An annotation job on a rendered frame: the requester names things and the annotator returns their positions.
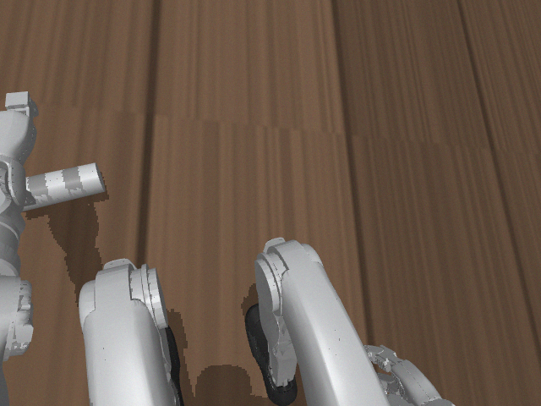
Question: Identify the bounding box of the right robot foot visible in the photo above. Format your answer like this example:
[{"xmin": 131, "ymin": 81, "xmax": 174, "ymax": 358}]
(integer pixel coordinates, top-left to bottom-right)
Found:
[{"xmin": 245, "ymin": 304, "xmax": 298, "ymax": 406}]

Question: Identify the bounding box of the right robot hand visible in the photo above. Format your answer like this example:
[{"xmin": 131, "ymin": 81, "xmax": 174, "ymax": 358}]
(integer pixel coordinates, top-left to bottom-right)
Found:
[{"xmin": 364, "ymin": 345, "xmax": 442, "ymax": 406}]

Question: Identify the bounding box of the left robot hand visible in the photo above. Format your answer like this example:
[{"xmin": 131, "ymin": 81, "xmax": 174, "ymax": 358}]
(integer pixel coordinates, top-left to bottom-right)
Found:
[{"xmin": 0, "ymin": 91, "xmax": 39, "ymax": 206}]

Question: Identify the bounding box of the bottle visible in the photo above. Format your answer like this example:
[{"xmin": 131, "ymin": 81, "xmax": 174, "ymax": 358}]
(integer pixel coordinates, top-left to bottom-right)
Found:
[{"xmin": 23, "ymin": 162, "xmax": 105, "ymax": 211}]

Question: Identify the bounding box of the left robot arm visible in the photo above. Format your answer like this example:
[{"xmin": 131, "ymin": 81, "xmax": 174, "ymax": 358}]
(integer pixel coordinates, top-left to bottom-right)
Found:
[{"xmin": 0, "ymin": 155, "xmax": 34, "ymax": 406}]

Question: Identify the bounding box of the left robot foot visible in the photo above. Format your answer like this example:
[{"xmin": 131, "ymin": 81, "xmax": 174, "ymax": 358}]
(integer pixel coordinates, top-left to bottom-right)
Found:
[{"xmin": 165, "ymin": 326, "xmax": 184, "ymax": 406}]

